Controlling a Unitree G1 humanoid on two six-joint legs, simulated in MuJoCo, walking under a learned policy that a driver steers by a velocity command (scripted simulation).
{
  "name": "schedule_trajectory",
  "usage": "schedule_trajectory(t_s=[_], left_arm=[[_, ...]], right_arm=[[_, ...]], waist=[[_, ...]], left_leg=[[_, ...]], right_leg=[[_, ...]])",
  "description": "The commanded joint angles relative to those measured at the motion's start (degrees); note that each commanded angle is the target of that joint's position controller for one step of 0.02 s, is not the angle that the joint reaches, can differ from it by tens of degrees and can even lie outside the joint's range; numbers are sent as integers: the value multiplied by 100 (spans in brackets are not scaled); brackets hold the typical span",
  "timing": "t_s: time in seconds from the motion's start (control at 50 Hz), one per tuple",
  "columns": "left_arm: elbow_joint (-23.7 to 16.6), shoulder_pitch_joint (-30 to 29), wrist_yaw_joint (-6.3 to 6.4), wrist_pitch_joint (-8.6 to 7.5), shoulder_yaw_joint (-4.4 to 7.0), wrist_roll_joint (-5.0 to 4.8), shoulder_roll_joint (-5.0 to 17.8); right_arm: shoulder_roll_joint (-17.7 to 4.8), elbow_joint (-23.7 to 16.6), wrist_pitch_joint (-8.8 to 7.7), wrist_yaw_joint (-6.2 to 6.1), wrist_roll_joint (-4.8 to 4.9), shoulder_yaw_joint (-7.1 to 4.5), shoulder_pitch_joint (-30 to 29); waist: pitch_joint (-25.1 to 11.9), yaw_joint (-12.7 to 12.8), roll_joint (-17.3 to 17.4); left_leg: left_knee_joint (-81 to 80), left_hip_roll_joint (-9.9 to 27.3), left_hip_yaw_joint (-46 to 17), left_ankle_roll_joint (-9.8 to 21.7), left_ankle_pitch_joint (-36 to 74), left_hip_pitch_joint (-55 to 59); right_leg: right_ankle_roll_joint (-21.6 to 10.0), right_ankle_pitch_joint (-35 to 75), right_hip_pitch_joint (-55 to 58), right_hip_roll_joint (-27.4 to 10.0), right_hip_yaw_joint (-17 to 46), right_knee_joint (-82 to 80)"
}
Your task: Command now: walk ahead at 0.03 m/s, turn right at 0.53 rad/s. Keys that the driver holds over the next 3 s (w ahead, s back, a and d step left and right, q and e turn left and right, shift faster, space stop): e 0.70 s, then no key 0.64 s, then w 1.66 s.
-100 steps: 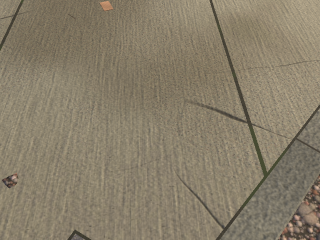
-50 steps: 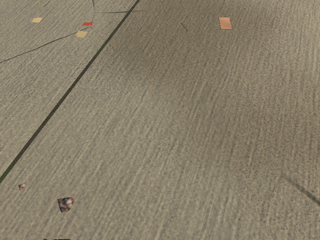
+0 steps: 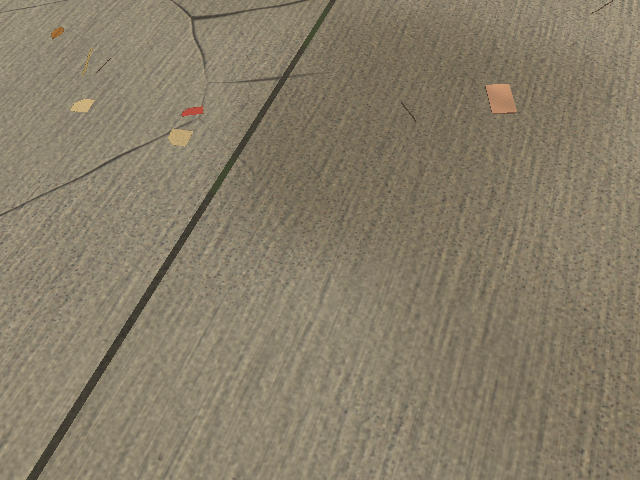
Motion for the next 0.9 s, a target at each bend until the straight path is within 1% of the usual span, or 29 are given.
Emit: schedule_trajectory(t_s=[0.02,0.04,0.06,0.1,0.18,0.26,0.32,0.36,0.38,0.4,0.42,0.44,0.46,0.48,0.5,0.52,0.54,0.58,0.66,0.7,0.74,0.76,0.78,0.8,0.82,0.84,0.86,0.88,0.9], left_arm=[[-331,360,58,-248,300,-36,1176],[-397,92,105,-228,234,-150,966],[-451,-48,154,-198,198,-161,893],[-512,-32,204,-169,197,-101,924],[-552,76,270,-122,247,-139,1064],[-660,-32,246,-52,263,-115,1120],[-740,-108,213,-6,246,-124,1089],[-827,-258,228,38,221,-172,1051],[-883,-341,251,68,200,-205,1009],[-935,-223,270,76,143,-172,809],[-995,140,247,46,61,-124,474],[-1065,122,223,-25,189,-102,912],[-941,225,198,-40,316,-133,1268],[-828,282,188,1,357,-171,1269],[-754,327,203,68,340,-174,1133],[-783,274,191,113,296,-174,980],[-850,187,166,132,244,-199,821],[-1050,-109,138,129,170,-237,643],[-1265,-280,49,122,80,-177,508],[-1282,-180,4,145,110,-188,593],[-1280,-52,-31,175,137,-175,615],[-1217,151,-44,179,149,-165,578],[-1102,430,-39,175,177,-147,590],[-1070,597,11,161,231,-137,776],[-1200,717,118,129,320,-81,1369],[-1275,616,64,6,233,106,1285],[-1225,550,13,-107,171,136,1070],[-1130,325,10,-178,123,91,940],[-1109,113,28,-194,96,27,867]], right_arm=[[-492,-499,-84,-28,90,-125,-320],[-594,-450,-67,-78,30,-158,-281],[-631,-445,-60,-99,1,-182,-239],[-535,-424,-77,-96,17,-170,-100],[-353,-467,-102,-84,38,-91,-244],[-422,-482,-131,-15,66,-88,-266],[-492,-502,-211,61,95,-106,-174],[-511,-459,-282,123,102,-122,93],[-553,-392,-313,150,93,-146,329],[-850,-362,-313,135,23,-229,531],[-1327,-436,-250,71,-78,-313,378],[-1171,-480,-246,93,-231,-273,450],[-888,-615,-258,74,-191,-189,235],[-686,-665,-240,44,-116,-144,-17],[-590,-717,-217,17,-36,-111,-142],[-583,-719,-196,-16,9,-94,-138],[-619,-708,-160,-52,0,-94,-51],[-704,-691,-101,-111,-35,-129,211],[-990,-749,-40,-87,-7,-234,263],[-1075,-778,-35,-29,40,-265,229],[-1108,-747,-49,29,129,-263,272],[-1098,-737,-47,49,195,-249,192],[-983,-694,-50,66,246,-206,209],[-709,-556,-74,107,177,-119,543],[-189,-751,-107,176,-186,90,568],[-468,-873,-100,111,-76,-3,219],[-786,-851,-57,62,62,-92,28],[-784,-803,-23,42,103,-113,63],[-755,-662,13,0,70,-123,185]], waist=[[-1109,112,-739],[-993,14,-679],[-990,-91,-765],[-1098,-154,-759],[-1056,-42,-816],[-912,20,-1001],[-889,21,-1117],[-922,-149,-1139],[-924,-294,-1081],[-1031,-256,-664],[-994,149,959],[-955,16,1496],[-856,53,932],[-725,143,678],[-620,148,584],[-524,83,602],[-479,30,624],[-534,-174,774],[-758,-305,910],[-755,-282,984],[-723,-225,968],[-729,-76,906],[-764,61,778],[-873,51,199],[-1119,-118,-1662],[-1224,130,-1690],[-1053,235,-1171],[-831,87,-1078],[-756,-5,-911]], left_leg=[[1663,-221,-967,9,-122,-1874],[1456,-167,-1030,7,220,-1857],[1392,-192,-1049,-7,476,-1565],[1152,-338,-1034,-44,821,-1318],[-38,-459,-1110,-163,1086,-1050],[-788,-584,-1136,-177,1102,-479],[-1362,-677,-1157,-94,986,-153],[-2245,-710,-1105,17,1380,327],[-2975,-643,-1059,106,2047,845],[-3202,44,-1536,351,2584,1569],[-3243,1286,-2820,1028,4053,2137],[-3380,2035,-3741,1942,4579,1891],[-3344,1892,-3296,1987,4441,1760],[-3260,1475,-2653,1691,4135,1666],[-3237,1179,-2216,1478,3834,1649],[-3254,1089,-1974,1456,3881,1635],[-3313,959,-1691,1453,3898,1593],[-3359,978,-1464,1520,3941,1920],[-3313,1189,-1096,1550,4034,1948],[-3275,1258,-957,1509,3992,1781],[-3100,1300,-972,1429,3831,1708],[-2886,1249,-893,1306,3716,1613],[-2554,1123,-747,1088,3449,1368],[-1930,865,-392,662,2749,778],[-217,226,118,46,-102,-656],[789,-127,-550,-111,-967,-1082],[1265,-35,-807,-108,-733,-1044],[1289,1,-892,-68,-361,-1072],[1198,39,-934,-73,-19,-1050]], right_leg=[[-1344,3722,2131,-1599,2151,-1194],[-1146,3429,1929,-1481,2003,-1237],[-1085,3378,1639,-1365,1897,-1279],[-1082,3410,1545,-1223,1810,-1305],[-1029,2833,1515,-1094,1936,-1268],[-1018,2066,1064,-993,2285,-1263],[-969,2179,1072,-933,2671,-1084],[-805,2272,1056,-781,2827,-848],[-606,1986,864,-600,2780,-674],[-307,1045,319,-300,2528,-181],[69,-1156,-773,610,1455,1054],[337,-2319,-1407,683,1081,2358],[457,-1965,-1448,402,1180,3180],[554,-1565,-1483,312,1087,3466],[658,-1269,-1561,250,1007,3617],[751,-1018,-1654,208,930,3695],[808,-847,-1617,180,747,3543],[882,-692,-1675,83,526,2962],[825,-737,-923,-148,225,1720],[723,-665,-488,-115,18,1217],[552,-491,-92,-25,-58,525],[414,-85,279,61,-140,-112],[238,461,868,192,-197,-846],[59,1435,1735,-26,262,-1268],[-474,3889,2769,-1671,2274,-1194],[-1579,4137,2009,-2371,2824,-1221],[-1580,3575,1720,-2024,2424,-1347],[-1274,3054,1561,-1651,2003,-1369],[-1027,2638,1498,-1415,1766,-1393]])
